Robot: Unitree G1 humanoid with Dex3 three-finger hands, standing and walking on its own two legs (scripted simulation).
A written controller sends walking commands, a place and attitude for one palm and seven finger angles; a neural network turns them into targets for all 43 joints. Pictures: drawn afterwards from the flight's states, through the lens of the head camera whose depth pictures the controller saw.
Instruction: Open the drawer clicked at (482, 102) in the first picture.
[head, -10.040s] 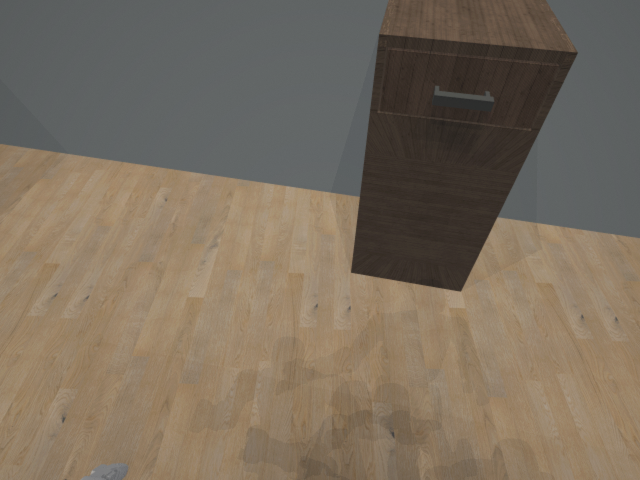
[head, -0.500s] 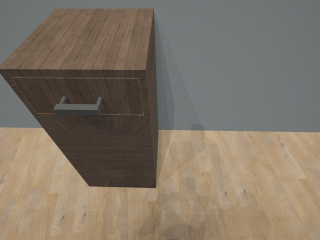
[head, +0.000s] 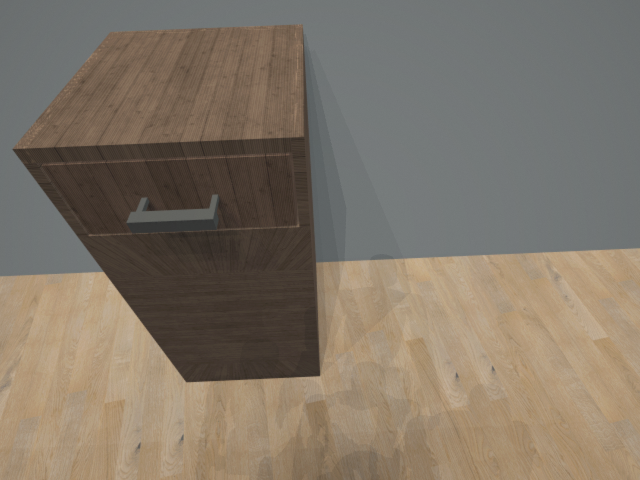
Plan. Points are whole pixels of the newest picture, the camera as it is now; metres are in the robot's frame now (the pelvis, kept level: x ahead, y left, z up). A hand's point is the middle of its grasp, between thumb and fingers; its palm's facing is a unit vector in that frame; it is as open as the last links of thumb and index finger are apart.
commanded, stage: come to a stop and stand still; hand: left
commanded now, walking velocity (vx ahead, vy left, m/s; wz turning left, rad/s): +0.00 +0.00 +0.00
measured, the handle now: (176, 211) +0.51 +0.27 +0.03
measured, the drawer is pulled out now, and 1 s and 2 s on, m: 0.00 0.00 0.00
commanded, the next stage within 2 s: look again from close up in 0.60 s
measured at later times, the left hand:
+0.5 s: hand out of the picture +0.03 +0.17 -0.18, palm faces +0.01 -0.98 -0.20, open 7.3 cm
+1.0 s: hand out of the picture +0.02 +0.17 -0.17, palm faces +0.01 -0.98 -0.19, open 7.3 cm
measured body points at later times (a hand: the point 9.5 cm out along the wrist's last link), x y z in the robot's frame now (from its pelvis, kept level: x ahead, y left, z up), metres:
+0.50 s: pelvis +0.03 +0.01 +0.00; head +0.04 +0.00 +0.45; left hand +0.03 +0.22 -0.16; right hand +0.01 -0.20 -0.17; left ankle +0.04 +0.09 -0.73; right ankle -0.04 -0.09 -0.73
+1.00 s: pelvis +0.04 +0.01 +0.00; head +0.04 +0.01 +0.45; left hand +0.02 +0.23 -0.16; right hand +0.06 -0.22 -0.15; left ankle +0.04 +0.09 -0.73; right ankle -0.04 -0.09 -0.73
